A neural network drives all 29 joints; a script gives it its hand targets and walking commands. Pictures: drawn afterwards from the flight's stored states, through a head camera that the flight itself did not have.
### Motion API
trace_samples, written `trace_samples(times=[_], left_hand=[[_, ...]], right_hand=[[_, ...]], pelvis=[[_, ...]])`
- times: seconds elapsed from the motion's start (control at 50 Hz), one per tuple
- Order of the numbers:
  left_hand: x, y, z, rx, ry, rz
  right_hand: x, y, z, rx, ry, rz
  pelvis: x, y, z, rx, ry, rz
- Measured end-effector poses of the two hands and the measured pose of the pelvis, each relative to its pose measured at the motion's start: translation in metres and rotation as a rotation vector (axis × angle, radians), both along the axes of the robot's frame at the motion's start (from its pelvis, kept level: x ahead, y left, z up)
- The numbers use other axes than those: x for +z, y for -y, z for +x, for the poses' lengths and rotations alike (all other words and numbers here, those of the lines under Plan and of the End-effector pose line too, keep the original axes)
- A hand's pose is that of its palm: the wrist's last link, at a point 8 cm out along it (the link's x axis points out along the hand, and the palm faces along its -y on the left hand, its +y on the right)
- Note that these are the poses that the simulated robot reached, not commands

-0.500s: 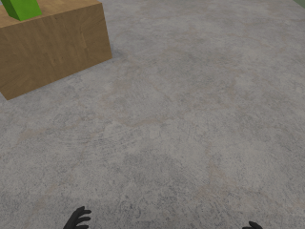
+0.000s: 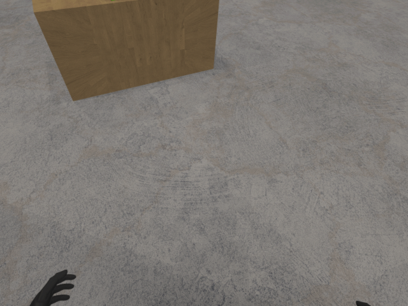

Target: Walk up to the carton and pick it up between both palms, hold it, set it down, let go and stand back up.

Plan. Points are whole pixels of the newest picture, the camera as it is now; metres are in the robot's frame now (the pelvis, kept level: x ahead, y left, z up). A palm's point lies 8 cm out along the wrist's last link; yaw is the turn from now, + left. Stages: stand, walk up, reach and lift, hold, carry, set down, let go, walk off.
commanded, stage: walk up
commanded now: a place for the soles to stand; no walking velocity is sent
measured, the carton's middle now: out of the picture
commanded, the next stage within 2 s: none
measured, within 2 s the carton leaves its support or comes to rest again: neither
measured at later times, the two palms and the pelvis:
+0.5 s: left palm (48, 216) +0.32 +0.35 -0.05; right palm (332, 226) +0.31 -0.29 -0.08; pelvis +0.22 +0.02 +0.01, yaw +5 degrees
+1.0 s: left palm (34, 163) +0.48 +0.46 -0.07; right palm (266, 149) +0.54 -0.17 -0.07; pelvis +0.42 +0.13 +0.01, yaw +14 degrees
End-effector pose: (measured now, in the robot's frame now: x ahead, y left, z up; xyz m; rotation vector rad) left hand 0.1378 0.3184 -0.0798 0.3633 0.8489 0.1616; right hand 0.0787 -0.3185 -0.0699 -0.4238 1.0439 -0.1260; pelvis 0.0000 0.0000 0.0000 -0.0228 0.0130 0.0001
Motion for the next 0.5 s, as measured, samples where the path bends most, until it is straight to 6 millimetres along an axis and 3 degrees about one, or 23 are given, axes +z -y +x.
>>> trace_samples(times=[0.18, 0.28, 0.32, 0.38, 0.5], left_hand=[[0.018, -0.011, 0.092, -0.042, 0.026, 0.009], [0.018, 0.0, 0.158, -0.076, 0.059, 0.015], [0.015, 0.003, 0.175, -0.075, 0.057, 0.018], [0.019, -0.004, 0.183, -0.016, 0.061, 0.022], [0.031, -0.035, 0.181, 0.126, 0.065, 0.05]], right_hand=[[-0.005, -0.013, 0.015, -0.082, -0.092, 0.001], [-0.017, -0.007, 0.042, -0.109, -0.144, 0.012], [-0.022, -0.004, 0.065, -0.103, -0.153, 0.016], [-0.018, -0.006, 0.111, -0.052, -0.142, 0.02], [-0.008, -0.024, 0.228, 0.097, -0.049, 0.015]], pelvis=[[0.008, -0.016, 0.075, 0.023, 0.004, 0.03], [0.001, -0.01, 0.121, 0.019, -0.017, 0.042], [-0.002, -0.006, 0.139, 0.019, -0.024, 0.039], [0.002, -0.004, 0.165, 0.054, -0.013, 0.034], [0.009, -0.016, 0.217, 0.093, 0.028, 0.027]])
